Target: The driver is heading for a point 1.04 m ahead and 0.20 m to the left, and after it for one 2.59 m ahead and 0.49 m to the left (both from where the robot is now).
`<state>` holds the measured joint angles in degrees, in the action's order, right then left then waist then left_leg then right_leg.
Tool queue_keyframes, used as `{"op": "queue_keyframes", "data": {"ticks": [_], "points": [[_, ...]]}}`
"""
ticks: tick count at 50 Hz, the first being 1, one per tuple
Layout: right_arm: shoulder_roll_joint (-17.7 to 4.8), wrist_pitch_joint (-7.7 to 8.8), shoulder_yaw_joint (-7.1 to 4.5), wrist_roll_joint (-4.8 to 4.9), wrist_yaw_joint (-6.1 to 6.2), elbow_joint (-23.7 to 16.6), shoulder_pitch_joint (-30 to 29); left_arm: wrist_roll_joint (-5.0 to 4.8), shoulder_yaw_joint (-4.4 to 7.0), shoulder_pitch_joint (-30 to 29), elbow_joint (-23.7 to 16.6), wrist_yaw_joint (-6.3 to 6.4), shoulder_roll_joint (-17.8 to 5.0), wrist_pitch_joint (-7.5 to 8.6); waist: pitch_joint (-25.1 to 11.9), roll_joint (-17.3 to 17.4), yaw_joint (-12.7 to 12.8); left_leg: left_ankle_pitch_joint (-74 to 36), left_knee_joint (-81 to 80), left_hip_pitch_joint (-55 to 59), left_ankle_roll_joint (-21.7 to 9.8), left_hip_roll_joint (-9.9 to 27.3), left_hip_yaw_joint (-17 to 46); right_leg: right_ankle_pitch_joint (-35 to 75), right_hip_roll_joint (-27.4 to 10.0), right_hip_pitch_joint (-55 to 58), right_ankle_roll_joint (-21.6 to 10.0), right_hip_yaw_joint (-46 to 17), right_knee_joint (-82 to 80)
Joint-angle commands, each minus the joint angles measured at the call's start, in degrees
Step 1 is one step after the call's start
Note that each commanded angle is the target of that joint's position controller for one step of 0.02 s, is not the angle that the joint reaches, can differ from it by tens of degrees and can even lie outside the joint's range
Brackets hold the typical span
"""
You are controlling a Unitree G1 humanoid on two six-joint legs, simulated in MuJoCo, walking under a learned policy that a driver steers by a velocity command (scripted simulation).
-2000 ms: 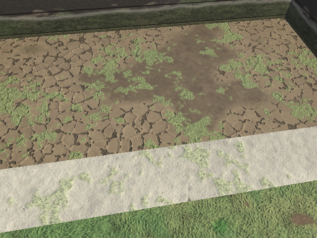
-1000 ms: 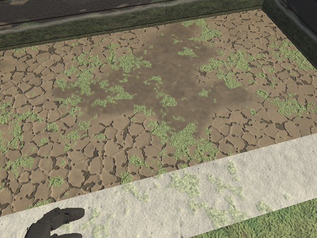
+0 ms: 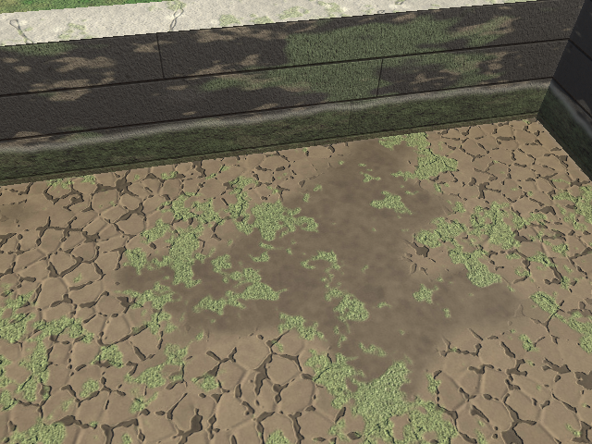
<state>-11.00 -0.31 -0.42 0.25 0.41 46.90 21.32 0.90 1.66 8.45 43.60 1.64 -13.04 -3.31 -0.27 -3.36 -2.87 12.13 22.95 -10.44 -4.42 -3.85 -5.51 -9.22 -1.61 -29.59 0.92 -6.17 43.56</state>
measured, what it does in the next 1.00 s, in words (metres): steps on the spot: right foot, then left foot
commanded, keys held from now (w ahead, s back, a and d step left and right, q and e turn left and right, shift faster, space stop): w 1.00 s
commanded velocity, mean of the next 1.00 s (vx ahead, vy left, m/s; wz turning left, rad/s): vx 0.50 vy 0.00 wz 0.00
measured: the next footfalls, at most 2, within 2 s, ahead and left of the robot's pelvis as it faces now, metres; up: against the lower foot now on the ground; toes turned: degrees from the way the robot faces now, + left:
right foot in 0.10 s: +0.13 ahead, -0.12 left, +0.00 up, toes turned -1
left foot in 0.42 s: +0.10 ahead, +0.07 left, +0.00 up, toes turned -3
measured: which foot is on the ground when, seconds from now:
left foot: down 0.00-0.12, up 0.14-0.40, down 0.42-1.00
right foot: up 0.00-0.08, down 0.10-1.00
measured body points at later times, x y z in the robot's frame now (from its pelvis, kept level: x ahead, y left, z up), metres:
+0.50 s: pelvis +0.04 -0.01 -0.01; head +0.03 +0.01 +0.44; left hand +0.21 +0.21 -0.11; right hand +0.25 -0.21 -0.08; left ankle +0.06 +0.07 -0.74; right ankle +0.09 -0.12 -0.74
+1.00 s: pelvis +0.08 -0.02 -0.02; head +0.08 -0.02 +0.43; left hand +0.28 +0.19 -0.09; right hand +0.29 -0.22 -0.09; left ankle +0.07 +0.07 -0.74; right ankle +0.09 -0.12 -0.74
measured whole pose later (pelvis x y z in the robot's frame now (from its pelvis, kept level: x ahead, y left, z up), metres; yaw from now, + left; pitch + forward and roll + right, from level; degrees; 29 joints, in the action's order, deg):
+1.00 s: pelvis +0.08 -0.02 -0.02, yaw +1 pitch -2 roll +0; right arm -11.1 -5.2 2.6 -1.3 -0.3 32.7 5.7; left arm 2.0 -2.5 4.1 36.0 -0.5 -9.1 -3.3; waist 1.2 0.1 0.9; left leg 20.9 36.2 -13.2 -2.7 -4.5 2.7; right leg -19.6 0.5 -15.5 -1.4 1.7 37.0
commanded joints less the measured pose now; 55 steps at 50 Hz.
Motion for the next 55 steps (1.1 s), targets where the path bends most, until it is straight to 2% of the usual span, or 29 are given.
{"op": "queue_keyframes", "data": {"ticks": [1,2,3,4,5,6,7,8,9,11,14,16,19,20,21,22,23,24,26,29,34,35,37,38,41,42,44,47,55], "points": [[-8.3,-1.07,-1.73,-0.51,0.74,-5.13,-2.5,-0.02,-0.57,-3.03,-5.46,-0.02,-2.8,1.69,-0.78,8.29,0.5,-17.68,-6.52,1.18,-6.21,14.79,11.43,-4.59,-0.42,4.14,-0.31,4.16,-5.49],[-8.13,-1.65,-1.68,-0.72,0.81,-5.52,-2.28,0.05,-0.87,-2.99,-5.94,-0.04,-2.78,1.95,-1.4,8.22,0.1,-17.13,-5.3,2.07,-6.59,14.86,12.05,-6.87,-0.18,5.44,-0.72,5.34,-7.02],[-7.14,-2.11,-1.1,-1.6,0.59,-6.43,-4.79,0.97,-1.51,-2.43,-5.94,0.11,-1.76,1.75,0.27,6.43,1.7,-22.41,-2.84,0.87,-6.5,15.2,11.05,-4.67,0.04,7.79,-1.5,5.97,-11.99],[-7.41,-2.46,-1.12,-0.61,0.52,-6.81,-4.83,1.3,-1.82,0.84,-4.81,0.36,-1.14,2.03,-2.68,4.41,2.78,-20.42,-0.15,0.44,-5.4,13.97,11.0,-0.59,1.07,14.47,-2.7,7.41,-15.73],[-7.25,-2.65,-0.96,-0.57,0.62,-7.48,-5.06,2.03,-1.62,6.34,-3.02,0.61,-2.36,2.17,-5.19,2.48,4.0,-17.48,5.45,-2.8,-3.87,11.11,9.68,5.52,0.21,22.36,-4.33,5.54,-14.21],[-4.42,-2.53,-0.1,-0.78,0.21,-9.61,-4.52,1.35,-0.81,9.02,-2.67,0.77,-6.09,2.4,-7.57,-3.17,3.28,-6.65,12.75,-9.97,-1.14,5.48,5.58,11.15,-4.98,29.68,-7.56,-1.79,-13.51],[-2.78,-2.81,0.4,-1.53,0.06,-10.96,-6.36,-1.14,0.38,9.14,-2.34,0.51,-9.41,2.16,-5.21,-11.22,5.76,11.51,18.3,-16.94,1.43,-0.09,1.52,10.27,-10.83,27.78,-12.58,-11.78,-19.32],[-5.63,-3.1,-0.49,-1.52,0.21,-12.44,-10.4,-1.34,0.21,8.89,-3.01,0.22,-9.3,2.03,-1.59,-11.07,7.86,19.65,25.1,-23.32,2.72,-0.55,4.62,9.08,-14.48,27.21,-15.18,-18.05,-23.06],[-6.62,-3.21,-0.92,-1.06,0.4,-13.1,-12.42,-0.94,-0.51,6.7,-4.72,-0.01,-6.8,2.13,-1.54,-7.08,8.31,19.63,31.26,-25.04,4.62,-0.91,8.45,12.13,-14.76,25.58,-16.17,-17.46,-23.38],[-6.82,-2.75,-1.02,-0.52,0.74,-13.64,-11.81,-0.83,-0.62,2.84,-6.49,-0.16,-6.22,3.06,-3.04,-4.35,4.77,14.65,36.8,-21.28,6.78,-0.52,12.49,19.4,-13.97,19.01,-15.83,-12.53,-23.51],[-5.05,-3.33,-0.27,-2.26,0.27,-14.55,-12.17,-0.79,-1.73,-3.74,-8.67,-0.44,-4.16,4.38,-5.75,-2.87,1.26,9.21,30.69,-12.35,8.09,0.83,11.25,22.73,-10.77,13.8,-12.33,-6.05,-24.16],[-3.63,-4.01,0.79,-2.75,-0.03,-15.41,-13.97,-0.42,-2.13,-5.02,-9.28,-1.01,-3.65,4.48,-5.96,-3.41,1.43,7.55,21.28,-7.04,7.79,1.38,8.35,19.03,-8.3,12.09,-10.38,-3.25,-23.56],[-1.61,-4.4,2.15,-3.26,-0.65,-15.87,-14.37,-0.97,-1.67,-4.93,-9.74,-1.41,-5.15,3.0,-6.03,-2.12,1.48,2.26,8.75,1.28,5.47,0.72,5.05,-0.99,-6.81,9.3,-8.11,-4.53,-22.89],[-0.44,-4.97,2.77,-4.18,-0.76,-16.01,-14.01,-0.82,-1.81,-4.41,-9.85,-1.55,-4.87,2.54,-5.21,-2.08,2.3,3.25,11.03,5.03,5.03,-0.39,3.61,-1.88,-5.86,5.54,-6.97,-4.33,-23.09],[-0.16,-5.13,3.12,-4.34,-0.81,-16.54,-12.44,-0.82,-1.96,-5.02,-10.13,-1.73,-4.56,2.12,-4.95,-0.41,1.05,3.27,9.34,6.28,4.03,1.68,5.95,-4.96,-4.86,4.36,-5.75,-4.03,-20.56],[-3.74,-4.6,2.11,-2.78,-1.1,-17.0,-15.09,-0.91,-2.71,-4.76,-11.33,-1.93,-2.1,1.75,-5.98,8.44,2.6,4.09,6.31,6.26,2.09,5.72,11.53,-10.92,-0.63,3.59,-3.38,0.1,-17.78],[-6.56,-4.39,1.24,-1.25,-1.47,-18.07,-16.92,-0.44,-3.01,-7.46,-12.43,-2.04,-1.92,1.44,-3.11,14.01,1.18,11.76,-1.15,-0.78,0.79,9.25,19.13,-10.6,2.11,4.51,-1.06,5.3,-13.4],[-7.65,-4.09,1.2,-0.81,-1.56,-18.81,-18.62,-0.12,-2.71,-9.16,-13.27,-2.07,-3.01,1.37,0.31,14.84,1.57,14.32,-4.87,-4.14,0.08,11.27,23.61,-9.12,2.33,4.37,-0.25,6.0,-12.47],[-6.74,-3.69,1.75,-0.87,-1.41,-19.8,-21.05,0.3,-2.76,-8.28,-12.96,-2.24,-3.0,1.77,0.91,12.22,3.04,13.44,-5.47,-6.34,-0.15,10.45,23.66,-6.15,1.75,8.44,0.07,5.83,-13.82],[-5.31,-2.92,2.31,-0.95,-1.25,-19.78,-20.55,1.09,-3.06,-7.5,-12.43,-2.19,-1.72,2.04,-1.85,9.47,3.65,11.18,-3.71,-5.82,0.59,7.62,20.37,-5.65,1.4,14.07,-0.2,5.53,-14.05],[-4.05,-2.48,2.75,-0.85,-1.93,-20.29,-19.79,0.72,-3.16,-9.35,-12.63,-2.06,-1.28,1.61,-2.44,4.4,3.63,10.11,-1.72,-5.86,0.89,6.08,17.81,-6.46,0.68,16.59,-0.58,4.93,-13.69],[-4.52,-2.48,2.46,-0.55,-1.42,-19.46,-18.43,1.15,-3.01,-8.9,-12.65,-1.63,-0.97,0.95,-2.77,3.77,3.87,6.6,-0.35,-4.37,0.41,6.07,17.6,-6.39,0.45,16.14,-1.4,5.27,-13.32],[-4.39,-2.5,2.43,-0.7,-1.16,-19.44,-18.04,0.9,-2.99,-8.7,-12.63,-1.3,-1.03,0.52,-2.47,3.24,3.82,3.78,1.38,-3.15,0.23,5.7,16.65,-6.7,0.37,15.22,-1.72,5.09,-13.3],[-4.06,-2.71,2.55,-0.85,-1.29,-19.58,-18.12,1.29,-3.34,-8.88,-12.65,-1.3,-0.22,0.4,-2.58,2.84,3.64,2.52,2.07,-2.87,0.32,5.61,16.45,-6.55,0.23,15.23,-1.96,5.09,-13.5],[-3.87,-2.99,2.51,-1.09,-1.3,-19.42,-17.94,0.86,-3.25,-9.34,-12.88,-1.25,-0.57,0.34,-1.92,2.4,3.25,0.16,4.1,-2.31,0.74,4.48,14.8,-5.54,0.05,14.95,-2.43,4.49,-13.43],[-4.77,-3.49,2.38,-0.88,-1.38,-20.62,-20.16,1.25,-3.16,-10.98,-13.58,-2.02,-0.42,0.45,0.29,2.21,4.16,-12.15,5.78,-3.64,0.7,5.55,15.55,3.19,-0.46,13.83,-2.51,5.73,-11.13],[-5.1,-3.62,1.96,-1.32,-1.02,-20.02,-19.21,1.57,-3.0,-8.49,-12.93,-2.27,-0.53,0.82,-3.99,3.15,4.37,-17.21,7.92,-0.79,0.67,5.32,14.66,6.55,-0.41,15.31,-2.68,5.89,-10.02],[-4.32,-3.75,1.87,-1.57,-0.58,-19.73,-19.53,1.21,-2.89,-8.59,-12.75,-2.06,-0.4,1.06,-6.47,3.19,3.97,-17.44,9.48,0.46,1.12,4.52,13.22,10.35,-0.69,16.71,-2.97,5.83,-9.48],[-3.29,-4.37,1.66,-1.65,-0.59,-19.66,-22.29,0.84,-3.17,-9.15,-13.4,-2.32,0.31,0.93,-6.52,3.0,3.84,-10.65,10.74,-0.4,2.38,3.55,11.97,11.08,-1.6,15.75,-3.68,5.3,-9.98]]}}
Velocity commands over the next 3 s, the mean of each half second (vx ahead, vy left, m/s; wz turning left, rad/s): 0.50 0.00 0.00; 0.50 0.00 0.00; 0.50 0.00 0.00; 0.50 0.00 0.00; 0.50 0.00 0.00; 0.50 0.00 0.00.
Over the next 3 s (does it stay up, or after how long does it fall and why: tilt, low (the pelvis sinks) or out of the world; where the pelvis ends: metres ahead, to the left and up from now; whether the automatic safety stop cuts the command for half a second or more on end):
stays up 0.08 -0.06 -0.02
